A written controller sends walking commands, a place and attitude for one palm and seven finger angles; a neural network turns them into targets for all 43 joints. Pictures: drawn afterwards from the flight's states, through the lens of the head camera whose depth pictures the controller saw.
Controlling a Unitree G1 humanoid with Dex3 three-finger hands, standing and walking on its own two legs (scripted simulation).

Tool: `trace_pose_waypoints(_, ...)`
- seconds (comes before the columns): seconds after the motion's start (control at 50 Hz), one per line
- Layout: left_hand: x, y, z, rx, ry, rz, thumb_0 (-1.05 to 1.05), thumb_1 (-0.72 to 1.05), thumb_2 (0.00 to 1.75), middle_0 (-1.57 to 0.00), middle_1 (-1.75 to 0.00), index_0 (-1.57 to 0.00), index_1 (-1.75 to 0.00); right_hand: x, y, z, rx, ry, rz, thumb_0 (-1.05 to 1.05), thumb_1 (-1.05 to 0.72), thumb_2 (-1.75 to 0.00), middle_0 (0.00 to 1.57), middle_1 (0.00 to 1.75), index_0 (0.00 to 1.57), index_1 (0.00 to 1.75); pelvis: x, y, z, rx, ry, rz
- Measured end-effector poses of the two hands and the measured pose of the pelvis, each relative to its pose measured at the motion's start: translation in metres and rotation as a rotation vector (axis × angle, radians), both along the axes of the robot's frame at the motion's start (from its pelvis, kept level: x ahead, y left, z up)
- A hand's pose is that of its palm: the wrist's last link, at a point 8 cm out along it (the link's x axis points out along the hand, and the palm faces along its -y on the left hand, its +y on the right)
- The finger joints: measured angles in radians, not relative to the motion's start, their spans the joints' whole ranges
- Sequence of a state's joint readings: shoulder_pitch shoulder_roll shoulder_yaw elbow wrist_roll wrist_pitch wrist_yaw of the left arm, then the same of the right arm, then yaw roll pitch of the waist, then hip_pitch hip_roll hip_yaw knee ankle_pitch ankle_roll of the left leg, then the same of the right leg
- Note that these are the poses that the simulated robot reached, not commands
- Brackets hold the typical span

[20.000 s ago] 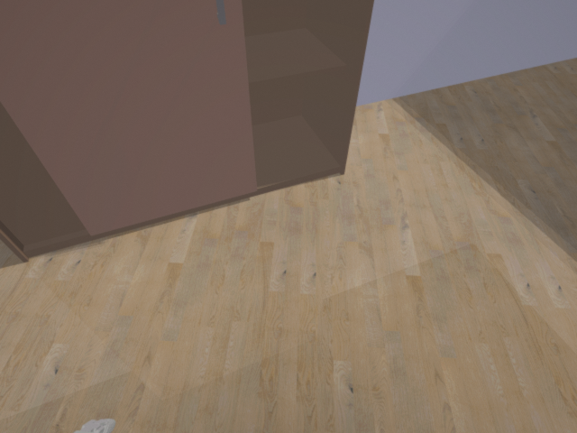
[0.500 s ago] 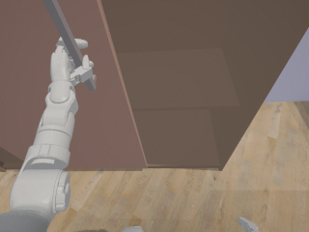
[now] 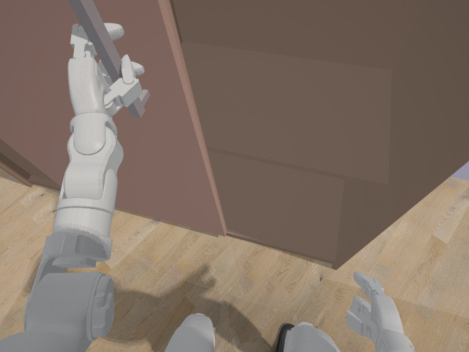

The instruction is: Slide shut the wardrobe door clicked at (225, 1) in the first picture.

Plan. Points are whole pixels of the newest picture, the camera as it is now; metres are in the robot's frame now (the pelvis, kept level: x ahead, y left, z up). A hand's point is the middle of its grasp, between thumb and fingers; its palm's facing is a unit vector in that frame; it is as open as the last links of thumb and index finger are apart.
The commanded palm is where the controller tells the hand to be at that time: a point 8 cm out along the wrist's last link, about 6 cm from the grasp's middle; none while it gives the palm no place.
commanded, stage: step sideways, sliding the door along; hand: left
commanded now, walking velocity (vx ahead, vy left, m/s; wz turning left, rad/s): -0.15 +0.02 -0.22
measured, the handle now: (107, 32) +0.48 +0.24 +0.22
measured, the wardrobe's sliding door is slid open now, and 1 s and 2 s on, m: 0.45 0.29 0.06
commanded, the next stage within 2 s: none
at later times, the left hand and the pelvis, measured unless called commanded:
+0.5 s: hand (188, 93) +0.43 +0.13 +0.17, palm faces +0.30 -0.95 -0.05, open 6.7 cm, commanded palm +0.39 +0.10 +0.17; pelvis +0.07 -0.05 +0.00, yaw -1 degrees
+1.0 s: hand (243, 102) +0.42 +0.05 +0.17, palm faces +0.32 -0.95 -0.02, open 6.8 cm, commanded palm +0.38 +0.02 +0.17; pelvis +0.06 -0.12 +0.01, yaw -1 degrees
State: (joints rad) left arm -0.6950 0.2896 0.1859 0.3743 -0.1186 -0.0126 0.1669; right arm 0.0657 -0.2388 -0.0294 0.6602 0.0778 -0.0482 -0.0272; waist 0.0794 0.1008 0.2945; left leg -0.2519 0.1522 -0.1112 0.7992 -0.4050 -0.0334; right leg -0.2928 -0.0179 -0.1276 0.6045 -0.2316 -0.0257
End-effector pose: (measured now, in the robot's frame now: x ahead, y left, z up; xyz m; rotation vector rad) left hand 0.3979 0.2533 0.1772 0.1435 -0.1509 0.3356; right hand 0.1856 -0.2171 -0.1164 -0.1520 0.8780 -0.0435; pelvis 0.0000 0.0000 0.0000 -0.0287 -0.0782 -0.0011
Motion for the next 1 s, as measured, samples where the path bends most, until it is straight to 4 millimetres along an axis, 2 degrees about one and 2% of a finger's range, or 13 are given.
trace_pose_waypoints(0.12,-0.003,-0.017,-0.001,-0.018,-0.021,0.012,-0.01,0.79,0.86,-0.43,-1.39,-0.07,-1.37,0.050,-0.020,0.020,-0.053,-0.099,0.042,0.01,-0.91,-0.90,0.19,0.30,0.19,0.30,0.022,-0.011,0.005,0.027,0.047,0.007)
trace_pose_waypoints(0.2,-0.005,-0.031,-0.002,-0.005,-0.036,0.012,-0.01,0.80,0.86,-0.43,-1.39,-0.05,-1.34,0.075,-0.018,0.027,-0.018,-0.136,0.079,0.01,-0.91,-0.90,0.19,0.30,0.19,0.30,0.033,-0.020,0.012,0.027,0.048,0.017)
trace_pose_waypoints(0.3,-0.007,-0.047,-0.005,-0.015,-0.073,-0.031,-0.01,0.81,0.86,-0.43,-1.39,-0.04,-1.32,0.092,-0.012,0.036,-0.015,-0.147,0.076,0.01,-0.90,-0.90,0.19,0.30,0.19,0.30,0.048,-0.018,0.015,0.033,0.090,0.005)
trace_pose_waypoints(0.4,-0.008,-0.062,-0.009,-0.018,-0.121,-0.078,-0.02,0.80,0.86,-0.43,-1.40,-0.04,-1.30,0.099,-0.003,0.033,0.021,-0.140,0.118,0.01,-0.90,-0.90,0.19,0.30,0.19,0.30,0.059,-0.025,0.010,0.026,0.080,-0.009)
trace_pose_waypoints(0.48,-0.007,-0.077,-0.012,-0.010,-0.166,-0.066,-0.02,0.80,0.87,-0.43,-1.40,-0.03,-1.30,0.103,0.001,0.019,0.085,-0.121,0.163,0.01,-0.90,-0.90,0.20,0.30,0.20,0.30,0.068,-0.043,0.002,0.033,0.043,-0.026)
trace_pose_waypoints(0.54,-0.008,-0.088,-0.012,-0.011,-0.174,-0.047,-0.02,0.80,0.88,-0.44,-1.43,-0.03,-1.30,0.104,-0.004,0.009,0.121,-0.079,0.166,0.01,-0.90,-0.90,0.20,0.30,0.20,0.30,0.070,-0.056,0.004,0.012,0.028,0.002)
trace_pose_waypoints(0.64,-0.011,-0.104,-0.011,-0.053,-0.165,-0.046,-0.01,0.80,0.89,-0.42,-1.45,-0.07,-1.30,0.103,-0.025,0.016,0.070,-0.058,0.126,0.01,-0.90,-0.90,0.20,0.30,0.20,0.30,0.070,-0.060,0.016,0.046,0.086,-0.001)
trace_pose_waypoints(0.74,-0.012,-0.117,-0.013,-0.080,-0.187,-0.097,-0.01,0.79,0.88,-0.41,-1.45,-0.09,-1.29,0.104,-0.049,0.024,0.010,-0.077,0.105,0.01,-0.90,-0.90,0.20,0.30,0.20,0.30,0.071,-0.064,0.010,0.037,0.065,-0.015)
trace_pose_waypoints(0.82,-0.014,-0.129,-0.013,-0.064,-0.195,-0.089,-0.01,0.80,0.88,-0.41,-1.45,-0.07,-1.28,0.106,-0.061,0.026,0.013,-0.102,0.138,0.01,-0.90,-0.90,0.19,0.30,0.19,0.30,0.070,-0.080,0.008,0.025,0.039,-0.029)
trace_pose_waypoints(0.9,-0.016,-0.143,-0.015,-0.026,-0.212,-0.057,-0.02,0.80,0.87,-0.43,-1.46,-0.04,-1.25,0.111,-0.072,0.017,0.060,-0.141,0.152,0.01,-0.90,-0.90,0.19,0.30,0.20,0.30,0.068,-0.106,-0.003,0.013,0.010,-0.033)
trace_pose_waypoints(1.0,-0.018,-0.160,-0.013,-0.035,-0.195,-0.038,-0.02,0.80,0.88,-0.43,-1.47,-0.04,-1.25,0.103,-0.095,0.020,0.061,-0.134,0.109,0.01,-0.90,-0.90,0.20,0.30,0.20,0.30,0.057,-0.124,0.005,0.039,0.044,-0.019)
